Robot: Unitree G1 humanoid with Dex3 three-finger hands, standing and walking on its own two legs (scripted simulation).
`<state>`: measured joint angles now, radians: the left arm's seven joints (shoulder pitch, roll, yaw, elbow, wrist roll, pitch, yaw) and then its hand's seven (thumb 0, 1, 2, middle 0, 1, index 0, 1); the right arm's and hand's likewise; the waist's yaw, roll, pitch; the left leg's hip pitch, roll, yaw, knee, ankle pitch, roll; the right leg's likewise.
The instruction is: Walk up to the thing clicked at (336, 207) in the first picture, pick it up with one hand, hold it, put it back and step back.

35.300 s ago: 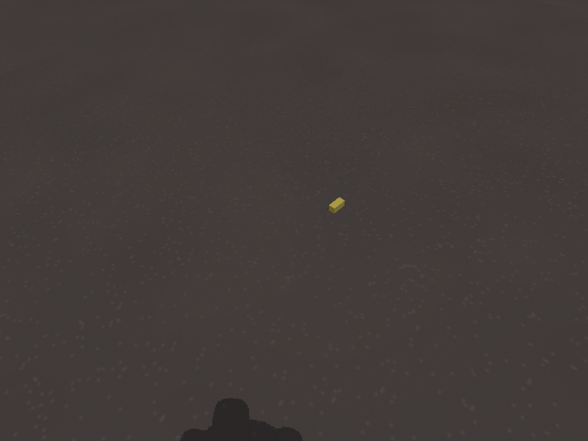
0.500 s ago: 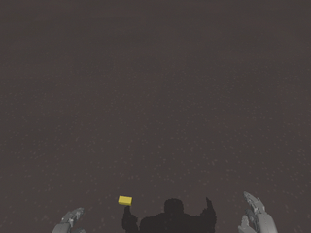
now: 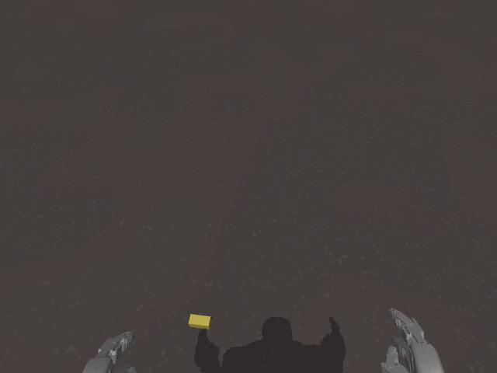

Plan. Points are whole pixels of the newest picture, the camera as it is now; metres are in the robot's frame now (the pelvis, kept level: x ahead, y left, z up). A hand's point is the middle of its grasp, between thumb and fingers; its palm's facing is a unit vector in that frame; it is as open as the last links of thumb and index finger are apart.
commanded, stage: home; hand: left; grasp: from above
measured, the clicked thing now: (200, 321) +0.47 +0.19 -0.70
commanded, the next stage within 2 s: stand in 0.28 s
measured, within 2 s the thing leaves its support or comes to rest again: neither
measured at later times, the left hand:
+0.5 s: hand out of the picture +0.15 +0.20 -0.08, palm faces +0.02 -0.95 -0.31, open 7.4 cm
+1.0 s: hand out of the picture +0.02 +0.25 -0.11, palm faces +0.06 -0.95 -0.32, open 7.4 cm
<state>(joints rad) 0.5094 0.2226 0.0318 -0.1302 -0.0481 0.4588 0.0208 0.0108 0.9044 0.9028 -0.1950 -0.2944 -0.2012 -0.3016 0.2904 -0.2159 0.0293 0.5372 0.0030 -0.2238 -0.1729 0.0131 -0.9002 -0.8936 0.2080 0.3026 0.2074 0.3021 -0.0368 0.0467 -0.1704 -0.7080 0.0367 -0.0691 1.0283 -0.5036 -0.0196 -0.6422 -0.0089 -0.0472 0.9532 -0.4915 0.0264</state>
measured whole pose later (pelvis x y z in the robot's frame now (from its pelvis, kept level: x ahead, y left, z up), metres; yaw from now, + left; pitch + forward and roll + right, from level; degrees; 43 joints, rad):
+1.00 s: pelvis -0.01 +0.01 +0.06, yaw +1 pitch -4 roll +0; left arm 0.21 0.28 0.04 1.06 0.04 0.03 0.04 0.01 0.90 0.90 -0.20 -0.30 -0.20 -0.30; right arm 0.17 -0.27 -0.04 1.05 -0.03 0.00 -0.02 0.01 -0.90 -0.89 0.21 0.30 0.21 0.30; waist 0.03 0.01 0.06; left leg -0.19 -0.01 -0.03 0.50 -0.25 0.01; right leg -0.14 -0.06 -0.03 0.46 -0.26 0.05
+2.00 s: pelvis -0.01 -0.01 +0.07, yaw +1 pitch -4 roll +0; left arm 0.11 0.31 0.03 1.14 0.02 0.00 0.01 0.00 0.90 0.90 -0.20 -0.30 -0.20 -0.30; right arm 0.12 -0.32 -0.01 1.14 -0.02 0.00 -0.01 0.00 -0.90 -0.89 0.21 0.30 0.21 0.30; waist 0.01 0.02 0.06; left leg -0.11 0.02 -0.04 0.34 -0.17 -0.03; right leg -0.08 -0.02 -0.04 0.34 -0.19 0.01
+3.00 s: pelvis -0.01 -0.02 +0.06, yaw +1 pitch -2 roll +0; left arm 0.10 0.33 0.06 1.08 0.00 0.00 0.01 0.00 0.90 0.90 -0.20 -0.30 -0.21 -0.30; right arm 0.09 -0.36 -0.02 1.08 -0.01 0.02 0.00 0.00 -0.90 -0.89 0.21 0.30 0.21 0.30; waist -0.01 0.02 0.11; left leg -0.23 0.03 -0.04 0.51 -0.21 -0.01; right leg -0.15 -0.01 -0.05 0.41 -0.23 -0.01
